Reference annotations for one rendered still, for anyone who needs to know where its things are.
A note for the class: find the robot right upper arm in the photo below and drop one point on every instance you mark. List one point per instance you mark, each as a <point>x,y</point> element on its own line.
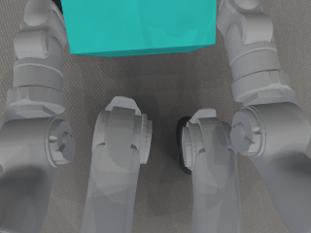
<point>275,137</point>

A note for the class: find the robot right forearm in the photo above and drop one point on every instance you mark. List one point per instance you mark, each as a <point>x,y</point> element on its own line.
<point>252,55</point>

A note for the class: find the robot left upper arm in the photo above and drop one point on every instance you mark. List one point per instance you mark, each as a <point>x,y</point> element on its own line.
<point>32,151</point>

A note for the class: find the carton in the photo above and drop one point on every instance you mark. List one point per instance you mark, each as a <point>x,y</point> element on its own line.
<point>117,28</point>

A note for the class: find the left robot hand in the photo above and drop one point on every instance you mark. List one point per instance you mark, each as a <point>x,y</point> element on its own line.
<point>58,4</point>

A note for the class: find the left robot shin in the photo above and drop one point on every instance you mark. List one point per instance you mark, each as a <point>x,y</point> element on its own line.
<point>103,119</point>

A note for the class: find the robot left forearm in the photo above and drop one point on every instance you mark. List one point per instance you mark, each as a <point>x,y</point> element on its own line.
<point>38,64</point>

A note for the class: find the right robot thigh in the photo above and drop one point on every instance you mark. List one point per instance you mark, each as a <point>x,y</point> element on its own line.
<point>216,204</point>

